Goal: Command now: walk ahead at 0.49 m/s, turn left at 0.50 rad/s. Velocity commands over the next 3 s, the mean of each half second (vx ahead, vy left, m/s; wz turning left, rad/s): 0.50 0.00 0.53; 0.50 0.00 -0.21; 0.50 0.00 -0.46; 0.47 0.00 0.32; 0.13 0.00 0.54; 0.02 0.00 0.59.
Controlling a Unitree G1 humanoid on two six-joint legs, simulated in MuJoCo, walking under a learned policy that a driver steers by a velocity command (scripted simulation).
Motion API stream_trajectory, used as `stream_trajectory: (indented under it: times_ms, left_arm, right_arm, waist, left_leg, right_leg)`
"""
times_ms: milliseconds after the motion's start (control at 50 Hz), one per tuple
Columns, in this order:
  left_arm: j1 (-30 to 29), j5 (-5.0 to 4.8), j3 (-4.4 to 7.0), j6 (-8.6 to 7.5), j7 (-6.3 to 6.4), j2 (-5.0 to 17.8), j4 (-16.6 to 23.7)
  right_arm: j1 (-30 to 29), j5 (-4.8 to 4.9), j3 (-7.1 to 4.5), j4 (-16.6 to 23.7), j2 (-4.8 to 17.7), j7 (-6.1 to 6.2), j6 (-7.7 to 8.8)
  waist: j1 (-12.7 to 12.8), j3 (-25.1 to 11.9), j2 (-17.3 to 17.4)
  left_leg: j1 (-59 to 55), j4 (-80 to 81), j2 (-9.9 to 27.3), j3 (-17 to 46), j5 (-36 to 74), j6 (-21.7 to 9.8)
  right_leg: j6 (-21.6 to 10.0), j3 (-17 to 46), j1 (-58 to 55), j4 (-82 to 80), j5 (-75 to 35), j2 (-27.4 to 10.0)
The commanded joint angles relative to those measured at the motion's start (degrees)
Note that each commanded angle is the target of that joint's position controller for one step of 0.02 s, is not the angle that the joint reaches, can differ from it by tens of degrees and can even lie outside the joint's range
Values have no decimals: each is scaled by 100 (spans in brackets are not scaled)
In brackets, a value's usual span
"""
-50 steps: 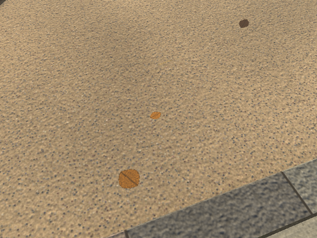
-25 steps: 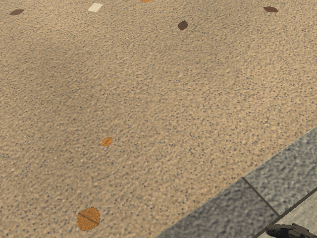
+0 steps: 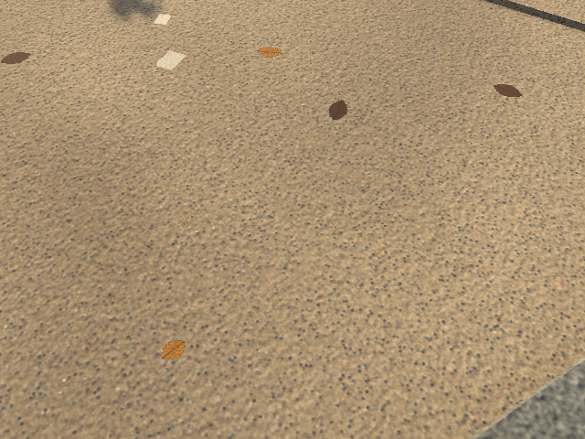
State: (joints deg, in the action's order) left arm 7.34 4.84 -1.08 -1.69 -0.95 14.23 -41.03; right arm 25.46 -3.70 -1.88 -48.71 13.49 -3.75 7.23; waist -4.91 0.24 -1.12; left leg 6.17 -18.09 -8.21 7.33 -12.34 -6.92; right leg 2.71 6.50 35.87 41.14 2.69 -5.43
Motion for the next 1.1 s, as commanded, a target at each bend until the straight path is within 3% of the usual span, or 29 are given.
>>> stream_trajectory:
  times_ms: [20, 80, 120, 140, 160, 180, 200, 220, 260, 320, 360, 420, 520, 540, 560, 620, 640, 680, 700, 720, 740, 760, 780, 800, 820, 860, 920, 1060, 1100]
  left_arm:
    - [-834, -32, 23, -119, 19, 387, 564]
    - [-1063, -70, 8, -264, 2, 452, 719]
    - [-554, -238, 92, -406, 88, 701, 580]
    - [492, -293, 209, -496, 131, 985, 332]
    - [2017, -217, 305, -587, 177, 1352, 5]
    - [2816, -98, 230, -535, 84, 1202, -170]
    - [2418, -39, 297, -585, 37, 1005, -206]
    - [1672, -175, 220, -550, 35, 710, -71]
    - [1103, -302, -23, -506, 125, -68, 55]
    - [945, -101, 97, -560, 291, 197, 33]
    - [1047, 93, 151, -646, 303, 256, -28]
    - [1420, 39, 97, -687, 193, 253, -355]
    - [2044, 87, 48, -655, -141, 357, -958]
    - [1810, -1026, 448, -419, 158, 1176, -972]
    - [2052, -1027, 431, -294, 290, 1169, -1049]
    - [2451, -703, 461, -60, 380, 858, -1099]
    - [2482, -653, 486, -38, 350, 852, -1117]
    - [2353, -604, 514, -61, 249, 859, -1088]
    - [2832, -513, 418, -181, 159, 242, -1118]
    - [3415, -714, 334, -393, 72, 215, -1136]
    - [2909, -962, 394, -541, 62, 500, -784]
    - [2058, -1108, 417, -545, 164, 496, -495]
    - [1466, -995, 441, -456, 317, 632, -346]
    - [1553, -857, 404, -318, 404, 459, -302]
    - [1754, -715, 468, -201, 411, 455, -438]
    - [1643, -708, 511, -34, 391, 174, -399]
    - [1142, -601, 535, -64, 276, 178, -173]
    - [-236, -587, 546, -2, -82, 327, 341]
    - [-98, -557, 645, 16, -122, 508, 379]
  right_arm:
    - [297, 54, -155, 325, 912, -79, 79]
    - [283, 53, -208, 361, 1137, -143, -33]
    - [-59, 27, -221, 384, 1169, -139, -56]
    - [-242, -64, -163, 419, 992, -141, -15]
    - [88, -94, 68, 638, 192, -114, 102]
    - [242, -88, 145, 776, -25, -182, 223]
    - [-574, -21, -22, 750, 524, -151, 235]
    - [-577, 2, -31, 606, 554, -12, 143]
    - [-751, -173, 44, 539, 355, 63, -26]
    - [-1103, -84, 170, 590, 33, -141, -168]
    - [-1100, -104, 176, 555, 117, -285, -180]
    - [-1570, -76, 153, 716, 240, -242, -183]
    - [-2264, -113, 171, 1060, 400, -47, -403]
    - [-2899, 825, -14, 1262, 628, -35, -365]
    - [-3090, 873, 58, 1312, 513, -67, -346]
    - [-3039, 648, 80, 1039, 339, -225, -323]
    - [-2745, 577, 27, 892, 427, -216, -307]
    - [-1045, 516, -237, 299, 872, -54, -272]
    - [-305, 354, -293, 108, 1177, 35, -276]
    - [180, 295, -300, 154, 1276, 109, -324]
    - [769, 444, -456, -161, 1569, 103, -419]
    - [449, 451, -486, -284, 1555, 183, -467]
    - [-410, 404, -340, -83, 1148, 244, -410]
    - [-955, 346, -272, -49, 992, 242, -301]
    - [-1524, 361, -183, 34, 646, 196, -171]
    - [-2035, 310, -196, -78, 595, 197, -90]
    - [-1843, 227, -254, -230, 734, 373, -32]
    - [-1241, 542, -492, -350, 1228, 524, -301]
    - [-1327, 555, -548, -294, 1370, 520, -388]
  waist:
    - [-106, 245, 420]
    - [-83, 219, 554]
    - [325, 115, 505]
    - [814, -356, 263]
    - [1078, -1878, -1029]
    - [1258, -2467, -1786]
    - [1274, -471, -447]
    - [942, -120, -255]
    - [706, -71, -267]
    - [673, 1, -185]
    - [667, 42, -87]
    - [714, 146, -144]
    - [812, 778, 71]
    - [802, 1263, 173]
    - [873, 1089, 315]
    - [1115, 735, 194]
    - [1014, 513, 187]
    - [107, -426, 346]
    - [45, -1349, 1276]
    - [-109, -2657, 1690]
    - [-441, -3248, 1751]
    - [-317, -2364, 1169]
    - [-142, -1347, 286]
    - [229, -1058, 431]
    - [583, -638, 73]
    - [897, 152, 578]
    - [808, 223, 670]
    - [351, 323, 256]
    - [530, 97, 372]
  left_leg:
    - [436, 451, 1377, 1410, 57, -938]
    - [405, 92, 1521, 1674, 797, -965]
    - [525, -483, 1388, 1715, 1342, -635]
    - [1026, -1545, 1014, 1481, 1620, -260]
    - [2238, -3571, 0, 664, 335, 310]
    - [4153, -5371, -345, 401, -2540, 529]
    - [5113, -6083, 335, 244, -1884, 406]
    - [4701, -6067, 827, 15, -1149, 331]
    - [3940, -5267, 1304, -18, -253, 349]
    - [3513, -4612, 1465, -336, 265, 585]
    - [3596, -4160, 1482, -398, 1427, 555]
    - [3347, -2557, 1498, -358, 3115, 435]
    - [3049, -1564, 1467, -345, 3109, 292]
    - [3357, -1340, 1296, -112, 2841, 272]
    - [3496, -1191, 1304, -183, 2735, 294]
    - [2962, -466, 1372, -379, 2714, 335]
    - [2343, -409, 1254, -468, 2552, 286]
    - [-528, -458, 1102, -845, 2843, 98]
    - [-3161, -2169, 2087, -130, 4978, -264]
    - [-4325, -2968, 3083, 993, 5839, -855]
    - [-4249, -1647, 3490, 2309, 3354, -1357]
    - [-3306, -591, 3561, 2668, 985, -1329]
    - [-1958, 20, 3423, 2252, 353, -1142]
    - [-985, 60, 3576, 2196, 711, -1260]
    - [94, 214, 3291, 1575, 967, -963]
    - [1424, 658, 2672, 223, 1046, -440]
    - [1254, 742, 2244, -849, 1983, -342]
    - [-405, 568, 2641, -1353, 1696, -90]
    - [-613, -147, 2536, -1645, 3003, 96]
  right_leg:
    - [47, -441, -396, -715, -70, 261]
    - [-84, -678, -1141, -1139, 426, 551]
    - [-402, -662, -2198, -1605, 111, 594]
    - [-818, -516, -3478, -1316, -255, 292]
    - [-2234, 993, -5914, -1019, -1643, -1077]
    - [-3091, 3351, -7147, -1841, -620, -2135]
    - [-2387, 2763, -5559, -2197, 184, -2021]
    - [-1991, 1804, -4383, -2414, 933, -1765]
    - [-1683, 913, -3447, -2971, 739, -1261]
    - [-1616, -183, -2995, -3317, 210, -890]
    - [-1602, -733, -2917, -3208, -237, -694]
    - [-1453, -1144, -2767, -2911, -62, -564]
    - [-1536, -898, -2934, -2554, 621, -815]
    - [-1253, -870, -2765, -2051, 73, -963]
    - [-1177, -827, -3170, -1664, -34, -1051]
    - [-1033, -587, -3668, -675, 50, -934]
    - [-1042, -493, -3571, -153, -373, -854]
    - [-817, -648, -2234, 1961, -498, -366]
    - [-471, -672, 141, 4318, 3702, 146]
    - [-341, 265, 1077, 5812, 4451, 338]
    - [-206, 440, 1534, 5995, 3936, 389]
    - [-126, 16, 2111, 5980, 3223, 125]
    - [-118, -308, 2018, 5705, 2504, -75]
    - [-61, -372, 1632, 5864, 2231, -237]
    - [-140, 40, 982, 4861, 1554, -463]
    - [-128, 94, 269, 3503, 1230, -534]
    - [-173, -97, -62, 1593, 288, -427]
    - [-718, -691, 154, -108, 290, -145]
    - [-919, -1066, -455, -281, 748, 215]
